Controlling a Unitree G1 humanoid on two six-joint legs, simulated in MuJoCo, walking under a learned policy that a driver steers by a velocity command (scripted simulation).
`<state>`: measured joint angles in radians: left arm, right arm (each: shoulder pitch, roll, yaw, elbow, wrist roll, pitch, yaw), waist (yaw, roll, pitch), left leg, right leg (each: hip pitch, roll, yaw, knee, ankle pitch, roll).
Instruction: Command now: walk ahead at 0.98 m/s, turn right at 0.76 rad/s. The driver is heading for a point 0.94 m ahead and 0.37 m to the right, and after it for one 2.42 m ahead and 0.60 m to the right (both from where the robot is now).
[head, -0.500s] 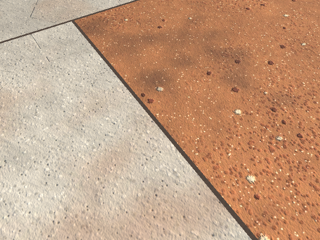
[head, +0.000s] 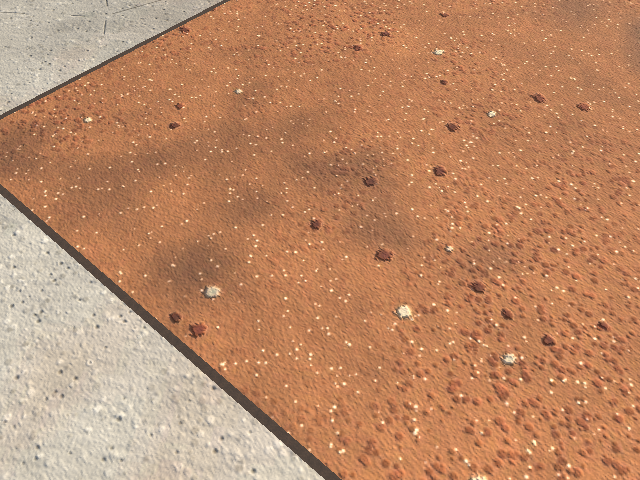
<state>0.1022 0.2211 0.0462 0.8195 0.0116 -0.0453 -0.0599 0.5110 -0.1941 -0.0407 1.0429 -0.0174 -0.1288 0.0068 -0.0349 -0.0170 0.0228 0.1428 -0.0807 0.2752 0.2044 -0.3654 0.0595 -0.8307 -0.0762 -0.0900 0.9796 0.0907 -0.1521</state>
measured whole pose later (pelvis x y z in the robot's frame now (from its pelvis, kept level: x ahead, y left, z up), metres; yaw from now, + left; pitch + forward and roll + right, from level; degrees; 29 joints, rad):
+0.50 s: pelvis +0.46 -0.02 +0.00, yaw -26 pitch +3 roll +1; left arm 0.46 0.30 0.09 0.87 0.00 -0.09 -0.02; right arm -0.07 -0.24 0.03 0.60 -0.03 -0.08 0.02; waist 0.15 -0.01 0.03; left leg -0.66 0.09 -0.08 0.57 0.02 -0.03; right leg 0.08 0.15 0.25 0.33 -0.41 -0.15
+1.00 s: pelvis +0.83 -0.22 -0.03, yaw -54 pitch +1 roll +2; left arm -0.07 0.28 0.01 0.59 0.05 -0.03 -0.09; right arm 0.55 -0.24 -0.03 0.92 -0.03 -0.08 -0.02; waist -0.07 -0.04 0.05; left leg 0.23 0.06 0.33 0.46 -0.41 -0.07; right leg -0.61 0.05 -0.14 0.67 -0.06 -0.22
